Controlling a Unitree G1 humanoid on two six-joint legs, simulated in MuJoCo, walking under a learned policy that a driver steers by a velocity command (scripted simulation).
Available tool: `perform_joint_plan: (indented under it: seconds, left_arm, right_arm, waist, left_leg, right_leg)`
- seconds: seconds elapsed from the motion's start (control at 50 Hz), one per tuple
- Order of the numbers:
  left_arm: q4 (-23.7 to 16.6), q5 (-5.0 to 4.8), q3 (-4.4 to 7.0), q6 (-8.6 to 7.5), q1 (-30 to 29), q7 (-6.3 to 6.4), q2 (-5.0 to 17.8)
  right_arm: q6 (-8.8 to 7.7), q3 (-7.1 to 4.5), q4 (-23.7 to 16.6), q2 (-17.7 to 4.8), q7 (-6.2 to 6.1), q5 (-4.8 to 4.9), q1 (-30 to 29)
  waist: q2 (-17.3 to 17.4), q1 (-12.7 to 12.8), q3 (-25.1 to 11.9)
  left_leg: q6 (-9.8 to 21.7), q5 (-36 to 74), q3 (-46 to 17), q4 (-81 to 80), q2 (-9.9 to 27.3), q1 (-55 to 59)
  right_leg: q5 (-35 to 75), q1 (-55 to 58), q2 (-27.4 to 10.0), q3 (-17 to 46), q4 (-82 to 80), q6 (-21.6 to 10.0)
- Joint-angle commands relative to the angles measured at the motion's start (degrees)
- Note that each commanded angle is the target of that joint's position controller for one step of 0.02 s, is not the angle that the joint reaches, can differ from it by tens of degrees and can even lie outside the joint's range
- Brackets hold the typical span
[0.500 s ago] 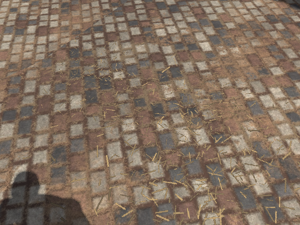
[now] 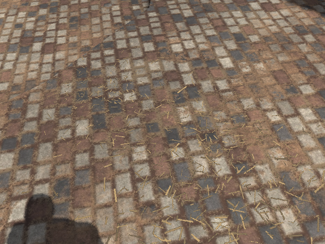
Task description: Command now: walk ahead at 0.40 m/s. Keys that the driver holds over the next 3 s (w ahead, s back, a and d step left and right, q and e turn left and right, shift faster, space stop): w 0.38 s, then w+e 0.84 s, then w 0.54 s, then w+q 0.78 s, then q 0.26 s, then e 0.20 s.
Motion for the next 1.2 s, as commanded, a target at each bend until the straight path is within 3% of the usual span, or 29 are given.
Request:
perform_joint_plan:
  seconds: [0.02,0.06,0.14,0.18,0.24,0.28,0.3,0.32,0.34,0.36,0.38,0.4,0.42,0.48,0.54,0.66,0.76,0.82,0.86,0.88,0.9,0.92,0.94,0.96,0.98,1.0,1.04,1.1,1.2]
  left_arm:
    - [-0.1,0.09,0.37,0.25,7.5,-0.6,5.9]
    - [0.1,0.57,-0.47,1.45,8.8,-0.23,3.8]
    - [-2.3,1.03,-0.34,1.86,6.6,1.33,7.2]
    - [-1.9,0.4,0.35,1.44,8.5,1.65,9.5]
    - [-1.5,-0.37,1.04,1.23,8.3,1.6,10.0]
    - [-1.8,0.24,1.72,1.9,7.0,1.55,11.2]
    - [-2.2,0.67,1.75,2.56,5.9,1.47,11.1]
    - [-3.3,1.02,1.45,2.71,4.3,1.21,10.8]
    - [-4.5,1.58,-0.4,2.0,10.1,0.33,3.5]
    - [-3.2,0.1,-1.22,0.23,11.4,-0.39,1.2]
    - [-5.4,-1.75,0.37,-1.02,5.0,-0.58,6.6]
    - [-7.2,-2.73,0.76,-1.39,-0.6,-0.27,8.4]
    - [-7.5,-2.46,1.17,-1.0,-3.0,0.38,8.3]
    - [-6.4,-1.67,1.79,2.23,0.9,1.36,4.6]
    - [-8.9,-1.03,2.42,3.38,-3.8,1.69,5.6]
    - [-13.4,-0.39,2.16,2.2,-16.4,-0.28,5.1]
    - [-18.5,-0.52,1.15,2.24,-25.6,-2.46,4.1]
    - [-20.8,-0.78,1.93,2.38,-24.5,-3.71,6.2]
    - [-18.9,-1.06,4.35,2.56,-12.4,-3.86,10.7]
    - [-16.8,-1.04,6.65,2.88,-2.4,-2.88,15.6]
    - [-16.2,-1.1,8.17,3.0,0.8,-2.08,22.7]
    - [-17.5,-0.35,6.86,2.66,2.7,-1.89,19.3]
    - [-17.2,0.38,5.79,2.33,1.0,-1.72,15.4]
    - [-18.1,0.02,5.15,2.06,-3.3,-1.59,13.3]
    - [-19.4,-0.04,4.53,2.02,-8.2,-1.67,11.4]
    - [-20.5,0.41,3.97,1.95,-11.0,-1.57,10.0]
    - [-21.2,0.21,4.03,1.87,-12.1,-1.26,10.7]
    - [-21.1,-0.23,4.77,1.81,-9.8,-0.07,13.4]
    - [-20.4,-0.61,5.03,2.56,-5.5,0.52,14.0]
  right_arm:
    - [-2.85,-1.04,-6.6,-4.8,0.96,-0.34,-9.3]
    - [-2.41,-0.94,-7.4,-3.1,1.67,-0.51,-10.9]
    - [-1.53,0.92,-12.3,0.5,2.31,-0.92,-22.3]
    - [-1.26,0.99,-14.1,-0.8,2.52,-0.55,-25.6]
    - [-1.36,0.29,-15.9,-4.1,2.92,-0.24,-26.6]
    - [-1.48,-1.23,-14.9,-7.1,2.81,-0.34,-20.3]
    - [-1.29,-2.55,-12.2,-9.3,2.46,-0.11,-11.2]
    - [-0.84,-3.68,-9.5,-11.6,1.9,-0.13,-1.5]
    - [-0.46,-4.99,-7.9,-17.3,1.43,-2.1,7.6]
    - [-0.25,-3.81,-7.0,-14.1,1.72,-2.24,7.8]
    - [-0.59,-2.74,-7.5,-10.6,1.98,-1.51,1.4]
    - [-0.91,-1.93,-8.9,-7.8,1.97,-1.41,-4.7]
    - [-1.55,-1.28,-9.3,-5.9,2.38,-1.9,-8.9]
    - [-2.46,-0.8,-7.5,-3.7,2.72,-2.83,-10.4]
    - [-2.89,-1.33,-5.8,-6.3,1.72,-3.07,-8.0]
    - [-2.44,-1.47,-5.3,-8.6,-0.37,-2.9,-3.8]
    - [-0.47,-1.92,-3.8,-10.1,-0.82,-1.96,2.7]
    - [1.04,-2.55,-5.0,-12.0,-1.13,-1.73,1.3]
    - [2.03,-2.77,-6.4,-13.0,-1.57,-1.8,-0.9]
    - [1.83,-2.37,-7.6,-12.5,-1.7,-2.0,-1.0]
    - [0.06,0.39,-10.6,-3.6,-0.42,-3.7,4.7]
    - [-2.99,0.19,-11.8,-6.6,0.58,-1.67,0.7]
    - [-4.57,-0.88,-13.9,-9.9,1.12,0.51,-6.0]
    - [-5.18,-0.61,-14.6,-9.4,0.98,0.3,-8.0]
    - [-4.99,-1.02,-14.0,-9.4,0.53,-0.99,-8.2]
    - [-4.12,-1.64,-13.9,-10.0,0.32,-1.55,-7.0]
    - [-2.37,-1.86,-14.5,-8.8,0.32,-2.28,-5.6]
    - [-1.35,-1.46,-16.9,-7.0,-0.11,-3.17,-10.7]
    - [-1.85,-0.8,-20.2,-6.0,0.51,-2.2,-20.7]
  waist:
    - [-4.2,1.4,8.2]
    - [-6.0,1.3,7.6]
    - [-5.4,2.3,10.6]
    - [-7.3,2.4,11.0]
    - [-7.5,0.3,10.3]
    - [-9.9,-3.8,3.8]
    - [-10.5,-8.3,-1.8]
    - [-10.0,-12.7,-7.2]
    - [3.8,-10.6,-18.3]
    - [11.6,-9.4,-25.2]
    - [8.9,-8.4,-13.9]
    - [4.1,-6.5,-6.0]
    - [-0.9,-4.1,-1.5]
    - [2.6,0.5,1.9]
    - [2.7,0.8,5.1]
    - [0.4,-2.6,5.8]
    - [-0.6,-6.0,8.0]
    - [2.3,-3.5,5.3]
    - [4.0,3.7,-2.2]
    - [0.8,8.3,-7.8]
    - [-14.5,3.4,-14.6]
    - [-11.4,5.2,-22.5]
    - [-8.9,6.6,-15.2]
    - [-4.4,4.3,-9.6]
    - [-0.4,1.5,-5.6]
    - [-0.9,-0.9,-3.9]
    - [-1.3,-3.0,-2.1]
    - [-2.2,-2.3,0.4]
    - [-6.1,2.0,1.5]
  left_leg:
    - [1.5,6.6,-1.4,8.6,5.1,-33.1]
    - [0.6,10.0,1.0,4.8,5.8,-29.6]
    - [-1.7,21.7,5.4,-16.8,2.5,-16.4]
    - [-1.4,24.1,6.0,-22.7,1.1,-11.3]
    - [1.2,24.5,4.7,-28.9,0.3,-9.0]
    - [3.2,21.7,5.8,-28.6,-2.6,-0.1]
    - [4.8,21.0,6.6,-28.5,-4.2,10.6]
    - [6.9,21.2,2.3,-27.8,-0.2,26.4]
    - [15.5,12.6,-23.0,-28.9,16.6,49.6]
    - [19.9,4.9,-45.4,-41.9,23.7,52.5]
    - [16.1,1.8,-39.2,-44.5,20.6,43.2]
    - [13.5,5.3,-28.5,-45.8,19.1,31.8]
    - [11.6,11.2,-21.1,-47.9,17.1,21.5]
    - [9.0,13.9,-8.7,-52.7,12.8,8.5]
    - [9.6,16.7,-3.5,-55.7,12.8,7.1]
    - [6.9,24.2,5.5,-55.5,11.6,14.5]
    - [6.1,28.9,8.3,-51.0,15.2,28.0]
    - [4.2,50.9,10.9,-42.2,16.4,31.6]
    - [2.1,66.0,13.4,-24.4,14.5,28.6]
    - [-0.5,55.4,13.6,-8.6,12.3,16.7]
    - [-4.4,6.3,11.3,14.4,1.5,-10.4]
    - [-3.8,-9.4,-2.4,23.2,-3.1,-19.2]
    - [-1.8,-4.8,-5.1,23.1,0.6,-24.9]
    - [-1.0,0.1,-4.7,18.4,3.3,-23.9]
    - [-1.3,2.6,-4.2,12.9,5.3,-19.9]
    - [-1.7,4.1,-4.4,9.4,6.7,-15.0]
    - [-3.5,5.2,-3.6,4.3,7.0,-11.3]
    - [-6.2,12.9,-2.0,-7.1,5.6,-11.5]
    - [-6.3,29.3,-0.9,-27.0,0.8,-5.3]
  right_leg:
    - [20.8,19.3,-18.1,21.3,-16.0,-8.8]
    - [27.5,16.4,-14.9,14.2,-17.3,-7.1]
    - [26.6,2.1,-10.5,6.5,-22.2,-6.7]
    - [26.3,1.5,-12.0,6.4,-24.4,-7.2]
    - [36.8,9.1,-14.4,5.3,-21.0,-5.8]
    - [58.3,14.1,-15.2,4.0,-11.2,-4.2]
    - [65.6,13.2,-13.8,2.4,-0.7,-3.1]
    - [59.4,3.5,-11.9,2.0,12.6,-1.4]
    - [28.6,-18.1,-3.2,1.2,37.2,1.6]
    - [-9.0,-26.6,2.9,9.0,51.6,1.7]
    - [-7.2,-32.7,-1.2,10.5,55.7,0.1]
    - [-2.1,-32.9,-4.4,8.5,54.2,-0.8]
    - [2.1,-29.8,-7.1,7.3,50.5,-1.0]
    - [5.2,-21.4,-10.1,7.7,43.6,-1.2]
    - [10.9,-27.3,-10.6,8.5,38.7,-0.2]
    - [28.5,-31.5,-8.6,5.0,18.0,0.5]
    - [23.5,-36.6,-7.4,1.1,9.5,-0.7]
    - [14.2,-30.3,-3.6,-3.5,8.0,-3.3]
    - [13.2,-12.7,1.7,-6.1,5.7,-6.4]
    - [14.9,5.1,-0.8,1.2,3.5,-9.5]
    - [9.1,28.4,-16.9,32.5,1.0,-20.2]
    - [5.8,34.5,-22.4,51.6,-9.6,-23.8]
    - [9.9,31.2,-19.8,42.3,-10.1,-19.6]
    - [15.1,22.4,-17.3,33.7,-9.9,-17.2]
    - [21.0,12.6,-14.9,27.5,-10.8,-15.6]
    - [25.0,5.8,-13.2,23.8,-12.2,-14.9]
    - [28.0,-0.9,-11.6,21.0,-14.4,-15.1]
    - [29.9,-6.0,-9.4,16.6,-15.7,-14.5]
    - [20.0,-8.0,-6.4,15.3,-13.9,-10.1]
